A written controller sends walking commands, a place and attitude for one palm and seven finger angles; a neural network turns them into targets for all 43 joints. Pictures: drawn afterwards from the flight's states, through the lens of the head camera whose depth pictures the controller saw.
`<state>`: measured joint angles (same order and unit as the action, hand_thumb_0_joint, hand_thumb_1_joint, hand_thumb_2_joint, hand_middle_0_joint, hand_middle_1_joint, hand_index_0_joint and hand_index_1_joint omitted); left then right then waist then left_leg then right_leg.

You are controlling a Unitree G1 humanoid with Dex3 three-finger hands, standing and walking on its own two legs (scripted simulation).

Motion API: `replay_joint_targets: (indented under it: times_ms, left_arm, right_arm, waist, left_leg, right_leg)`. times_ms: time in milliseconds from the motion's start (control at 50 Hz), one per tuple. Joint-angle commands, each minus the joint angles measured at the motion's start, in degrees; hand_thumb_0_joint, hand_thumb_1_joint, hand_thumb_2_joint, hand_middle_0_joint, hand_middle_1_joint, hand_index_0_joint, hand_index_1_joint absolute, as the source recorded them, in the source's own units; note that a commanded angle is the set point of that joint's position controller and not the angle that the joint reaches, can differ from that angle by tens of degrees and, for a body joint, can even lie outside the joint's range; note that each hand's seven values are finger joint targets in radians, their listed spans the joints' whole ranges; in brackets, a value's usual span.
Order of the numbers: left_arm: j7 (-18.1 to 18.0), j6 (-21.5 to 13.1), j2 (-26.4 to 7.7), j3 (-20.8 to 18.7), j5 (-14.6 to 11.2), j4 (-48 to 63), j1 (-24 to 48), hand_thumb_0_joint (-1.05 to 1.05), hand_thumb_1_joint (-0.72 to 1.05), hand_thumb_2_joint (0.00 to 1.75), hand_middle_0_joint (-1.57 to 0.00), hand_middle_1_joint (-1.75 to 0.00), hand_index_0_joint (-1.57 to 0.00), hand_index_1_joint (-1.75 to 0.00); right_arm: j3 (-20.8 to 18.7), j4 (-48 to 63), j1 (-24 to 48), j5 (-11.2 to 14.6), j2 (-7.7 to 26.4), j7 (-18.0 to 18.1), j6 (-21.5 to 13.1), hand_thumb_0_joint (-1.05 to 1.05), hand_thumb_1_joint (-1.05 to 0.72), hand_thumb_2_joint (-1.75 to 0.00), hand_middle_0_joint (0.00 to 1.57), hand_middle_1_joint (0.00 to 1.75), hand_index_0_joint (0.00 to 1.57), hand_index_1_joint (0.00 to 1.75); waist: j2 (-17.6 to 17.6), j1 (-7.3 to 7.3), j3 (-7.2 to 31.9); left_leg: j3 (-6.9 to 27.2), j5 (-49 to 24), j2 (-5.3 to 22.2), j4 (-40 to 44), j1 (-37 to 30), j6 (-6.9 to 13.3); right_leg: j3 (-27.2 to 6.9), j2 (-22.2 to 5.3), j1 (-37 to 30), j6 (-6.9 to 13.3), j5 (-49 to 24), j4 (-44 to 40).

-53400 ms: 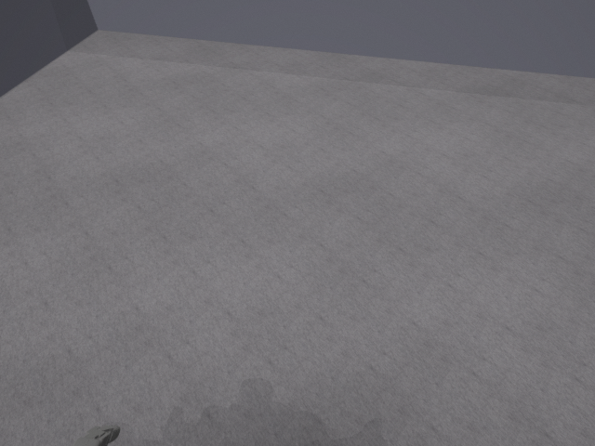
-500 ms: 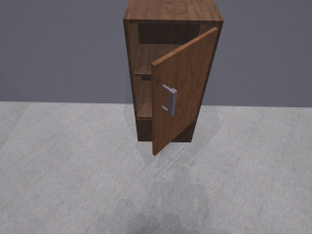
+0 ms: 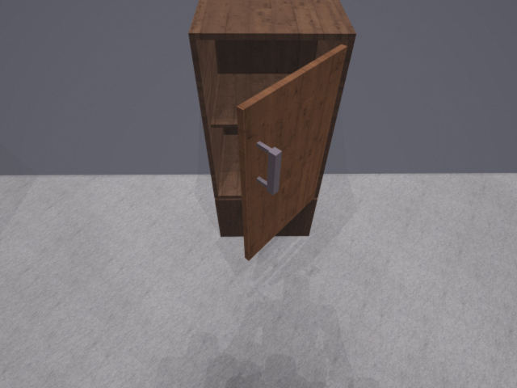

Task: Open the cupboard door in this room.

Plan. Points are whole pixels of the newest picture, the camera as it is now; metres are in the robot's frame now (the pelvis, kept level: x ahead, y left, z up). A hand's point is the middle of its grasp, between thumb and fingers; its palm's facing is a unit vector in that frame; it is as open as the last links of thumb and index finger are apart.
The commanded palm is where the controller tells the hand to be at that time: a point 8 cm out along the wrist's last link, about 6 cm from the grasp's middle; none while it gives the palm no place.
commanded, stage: walk to a spot facing it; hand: left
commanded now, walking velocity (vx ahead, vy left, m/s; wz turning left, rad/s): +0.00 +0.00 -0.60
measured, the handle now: (267, 168) +0.58 +0.02 -0.04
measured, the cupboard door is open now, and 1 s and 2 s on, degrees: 47 47 47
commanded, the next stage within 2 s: none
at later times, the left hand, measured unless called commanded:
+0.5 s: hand out of the picture +0.09 +0.17 -0.17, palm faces -0.20 -0.94 -0.29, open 7.4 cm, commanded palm none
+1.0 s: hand (210, 364) +0.19 +0.11 -0.17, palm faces -0.53 -0.82 -0.24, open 7.4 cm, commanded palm none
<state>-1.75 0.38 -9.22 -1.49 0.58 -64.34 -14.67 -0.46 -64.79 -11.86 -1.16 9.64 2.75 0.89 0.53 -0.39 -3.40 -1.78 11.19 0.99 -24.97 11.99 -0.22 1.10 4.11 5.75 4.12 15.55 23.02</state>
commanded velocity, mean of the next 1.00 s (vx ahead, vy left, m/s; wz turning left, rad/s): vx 0.00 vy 0.00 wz -0.60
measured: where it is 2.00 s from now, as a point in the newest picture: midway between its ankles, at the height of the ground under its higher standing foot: outside the picture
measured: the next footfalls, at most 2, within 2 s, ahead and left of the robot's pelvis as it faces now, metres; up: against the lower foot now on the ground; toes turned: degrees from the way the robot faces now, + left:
left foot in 0.72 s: +0.08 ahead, +0.10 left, +0.00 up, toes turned -23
right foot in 1.00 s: -0.04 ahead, -0.15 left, +0.00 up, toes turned -37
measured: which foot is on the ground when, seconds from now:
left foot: down 0.00-0.36, up 0.38-0.70, down 0.72-1.00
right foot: down 0.00-0.70, up 0.72-0.98, down 1.00-1.00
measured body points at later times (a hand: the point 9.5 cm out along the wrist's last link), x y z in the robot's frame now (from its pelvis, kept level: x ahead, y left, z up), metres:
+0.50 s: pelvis -0.02 -0.02 -0.01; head +0.03 -0.05 +0.44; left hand +0.10 +0.22 -0.15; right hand -0.01 -0.29 -0.16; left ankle +0.00 +0.12 -0.68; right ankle -0.04 -0.11 -0.74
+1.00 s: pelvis -0.01 -0.02 -0.01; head +0.04 -0.05 +0.43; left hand +0.22 +0.15 -0.15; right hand -0.11 -0.27 -0.16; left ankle +0.04 +0.12 -0.74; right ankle -0.07 -0.13 -0.74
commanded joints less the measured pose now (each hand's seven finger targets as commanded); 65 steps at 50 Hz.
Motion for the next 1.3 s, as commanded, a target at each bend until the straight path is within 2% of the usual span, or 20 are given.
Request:
replay_joint_targets:
  times_ms: [0,100,160,200,300,340,400,580,640,680,700,800,880,940,980,1040,1220,1240,1260,1280]
  left_arm:
    - [0.0,1.0,-9.0,-3.1,0.3,4.4,-2.3,0.00,0.90,0.90,-0.20,-0.30,-0.20,-0.30]
    - [0.8,1.5,-9.4,-4.1,0.4,7.7,0.1,0.00,0.90,0.90,-0.20,-0.30,-0.20,-0.30]
    - [1.6,1.9,-7.3,-4.1,0.4,9.9,1.2,0.00,0.90,0.90,-0.20,-0.30,-0.20,-0.30]
    - [2.2,2.2,-7.2,-4.4,0.6,11.4,2.8,0.00,0.90,0.90,-0.20,-0.30,-0.20,-0.30]
    - [2.8,2.1,-7.1,-4.6,0.7,10.6,-3.2,0.00,0.90,0.90,-0.20,-0.30,-0.20,-0.30]
    - [1.6,1.3,-17.3,-6.2,1.5,11.5,-3.8,0.00,0.90,0.90,-0.20,-0.30,-0.20,-0.30]
    - [0.6,1.2,-15.4,-6.1,1.0,13.2,0.5,0.00,0.90,0.90,-0.20,-0.30,-0.20,-0.30]
    - [0.6,1.1,-15.4,-6.2,1.2,14.4,0.6,0.00,0.90,0.90,-0.20,-0.30,-0.20,-0.30]
    - [1.0,1.5,-14.6,-5.9,0.5,15.5,4.0,0.00,0.90,0.90,-0.20,-0.30,-0.20,-0.30]
    - [2.1,1.6,-8.9,-4.6,-0.2,17.6,2.8,0.00,0.90,0.90,-0.20,-0.30,-0.20,-0.30]
    - [2.6,1.2,-10.6,-4.8,0.4,19.1,4.7,0.00,0.90,0.90,-0.20,-0.30,-0.20,-0.30]
    - [4.0,1.9,-8.7,-4.4,0.6,17.9,6.1,0.00,0.90,0.90,-0.20,-0.30,-0.20,-0.30]
    - [4.2,1.5,-8.2,-3.6,0.5,18.6,7.6,0.00,0.90,0.90,-0.20,-0.30,-0.20,-0.30]
    - [4.1,1.1,-10.2,-4.3,0.4,16.7,2.0,0.00,0.90,0.90,-0.20,-0.30,-0.20,-0.30]
    - [2.3,0.1,-21.5,-6.6,1.1,15.0,-5.1,0.00,0.90,0.90,-0.20,-0.30,-0.20,-0.30]
    - [1.0,1.0,-17.7,-5.9,0.7,16.3,0.6,0.00,0.90,0.90,-0.20,-0.30,-0.20,-0.30]
    - [1.6,1.7,-15.9,-5.3,0.7,17.8,7.4,0.00,0.90,0.90,-0.20,-0.30,-0.20,-0.30]
    - [1.8,2.0,-13.3,-4.9,0.3,18.6,7.6,0.00,0.90,0.90,-0.20,-0.30,-0.20,-0.30]
    - [2.5,2.2,-9.3,-3.9,-0.2,19.9,6.6,0.00,0.90,0.90,-0.20,-0.30,-0.20,-0.30]
    - [3.1,1.6,-10.4,-3.9,0.3,21.8,9.4,0.00,0.90,0.90,-0.20,-0.30,-0.20,-0.30]
  right_arm:
    - [-2.7,3.5,-3.7,0.0,6.2,0.7,0.4,0.00,-0.90,-0.90,0.20,0.30,0.20,0.30]
    - [-3.6,6.3,-4.1,-0.2,7.4,0.8,0.2,0.00,-0.90,-0.90,0.20,0.30,0.20,0.30]
    - [-4.6,7.6,-5.3,-0.6,11.3,1.0,-0.6,0.00,-0.90,-0.90,0.20,0.30,0.20,0.30]
    - [-4.5,8.6,-4.7,-0.9,11.8,0.9,-1.0,0.00,-0.90,-0.90,0.20,0.30,0.20,0.30]
    - [-4.9,11.3,0.7,-0.6,13.0,0.3,-0.4,0.00,-0.90,-0.90,0.20,0.30,0.20,0.30]
    - [-4.3,14.9,3.3,0.2,7.1,-0.7,0.2,0.00,-0.90,-0.90,0.20,0.30,0.20,0.30]
    - [-4.6,15.3,5.6,0.2,8.6,-0.7,0.8,0.00,-0.90,-0.90,0.20,0.30,0.20,0.30]
    - [-4.0,16.9,5.1,1.0,6.9,-0.5,0.1,0.00,-0.90,-0.90,0.20,0.30,0.20,0.30]
    - [-3.9,15.4,-0.7,1.1,7.7,0.0,-0.7,0.00,-0.90,-0.90,0.20,0.30,0.20,0.30]
    - [-5.3,16.0,-3.0,-0.1,16.7,0.4,-1.6,0.00,-0.90,-0.90,0.20,0.30,0.20,0.30]
    - [-5.4,16.7,-3.7,-0.6,18.1,0.8,-1.3,0.00,-0.90,-0.90,0.20,0.30,0.20,0.30]
    - [-3.8,17.8,0.4,-1.1,12.7,0.6,-1.5,0.00,-0.90,-0.90,0.20,0.30,0.20,0.30]
    - [-4.9,16.3,-3.7,-0.8,15.0,0.1,-1.2,0.00,-0.90,-0.90,0.20,0.30,0.20,0.30]
    - [-5.2,16.7,-1.4,-0.3,15.2,-0.4,-0.7,0.00,-0.90,-0.90,0.20,0.30,0.20,0.30]
    - [-3.7,20.8,1.6,0.8,8.4,-1.1,-0.5,0.00,-0.90,-0.90,0.20,0.30,0.20,0.30]
    - [-3.8,19.2,3.8,0.6,10.1,-0.6,0.3,0.00,-0.90,-0.90,0.20,0.30,0.20,0.30]
    - [-3.5,15.3,-5.8,0.9,8.0,-0.8,-0.5,0.00,-0.90,-0.90,0.20,0.30,0.20,0.30]
    - [-3.9,14.7,-8.4,0.5,10.5,-0.5,-1.1,0.00,-0.90,-0.90,0.20,0.30,0.20,0.30]
    - [-4.9,14.7,-10.6,-0.8,16.7,-0.3,-1.7,0.00,-0.90,-0.90,0.20,0.30,0.20,0.30]
    - [-5.3,15.6,-11.8,-0.9,19.2,0.1,-1.9,0.00,-0.90,-0.90,0.20,0.30,0.20,0.30]
  waist:
    - [-2.9,0.91,-0.8]
    - [1.7,1.34,-0.3]
    - [12.0,1.29,1.5]
    - [9.4,0.99,3.1]
    - [3.0,-2.88,3.8]
    - [-20.9,-3.69,0.2]
    - [-10.7,-1.80,2.3]
    - [-8.0,-1.08,5.4]
    - [-6.9,2.30,6.0]
    - [16.6,2.34,6.7]
    - [13.0,2.73,4.8]
    - [12.6,0.41,4.3]
    - [12.5,2.42,6.3]
    - [9.3,-1.37,6.6]
    - [-19.0,-5.02,8.9]
    - [-15.5,-2.88,5.3]
    - [-9.1,3.15,5.0]
    - [-1.8,4.17,5.7]
    - [16.4,4.83,5.4]
    - [15.6,5.31,4.2]
  left_leg:
    - [0.3,-1.5,5.0,-3.6,0.1,0.8]
    - [3.2,-0.2,8.6,-1.0,-1.6,2.3]
    - [14.6,-1.9,21.1,9.2,-3.3,9.8]
    - [14.1,-6.7,24.3,9.7,-3.4,12.4]
    - [-1.4,-5.2,16.3,-3.4,6.0,4.6]
    - [-8.3,22.9,1.9,-27.2,20.8,-2.5]
    - [3.1,17.6,3.4,-40.7,23.1,-1.9]
    - [2.1,14.7,0.1,-20.8,12.1,-2.4]
    - [2.0,4.4,-0.3,-2.7,-1.5,-1.8]
    - [24.8,-2.4,22.2,9.6,-12.7,6.7]
    - [28.0,-7.2,28.8,9.9,-6.1,12.5]
    - [4.3,-31.0,16.0,1.6,-6.6,7.5]
    - [0.4,-31.6,16.3,-1.8,-8.1,5.8]
    - [-2.2,-20.6,15.2,-9.3,-0.2,2.1]
    - [-7.3,26.0,2.6,-34.4,22.0,-4.0]
    - [2.9,19.8,5.0,-42.9,24.6,-3.5]
    - [-0.8,5.8,0.3,-7.7,0.0,-2.8]
    - [4.5,8.0,4.5,1.5,-6.8,-1.2]
    - [22.8,17.8,19.7,11.2,-10.5,4.1]
    - [31.9,24.2,28.8,16.0,-4.7,9.5]
  right_leg:
    - [-12.3,-11.7,7.3,1.4,-15.1,-2.3]
    - [-12.4,-7.8,13.1,0.7,-11.0,3.1]
    - [-4.1,-2.0,18.5,-2.1,8.6,23.0]
    - [-3.5,-5.0,19.7,-2.8,17.3,32.2]
    - [1.6,-4.6,4.2,-3.2,1.0,9.1]
    - [-28.5,-24.0,2.8,5.7,-12.5,-8.2]
    - [-26.7,-20.3,2.9,9.3,-15.9,-3.6]
    - [-25.6,-15.5,2.0,7.7,-26.2,0.1]
    - [-24.2,-11.4,10.4,3.1,-22.6,4.1]
    - [-9.7,0.6,27.5,-4.1,10.6,21.1]
    - [-5.1,-1.4,27.9,-5.6,19.8,33.5]
    - [-0.4,-4.9,25.6,-7.1,12.8,36.3]
    - [4.7,-3.1,17.2,-5.8,9.6,20.8]
    - [4.2,-3.5,3.6,-3.9,-3.9,5.8]
    - [-26.3,-27.2,-10.0,6.9,-38.5,-2.3]
    - [-22.7,-20.9,-1.7,9.1,-23.4,-1.4]
    - [-20.0,-12.8,15.1,3.2,-9.4,1.8]
    - [-17.5,-8.6,22.0,0.3,0.9,5.7]
    - [-7.9,0.1,31.0,-3.6,16.2,20.0]
    - [-3.7,-2.1,31.5,-5.1,19.4,32.1]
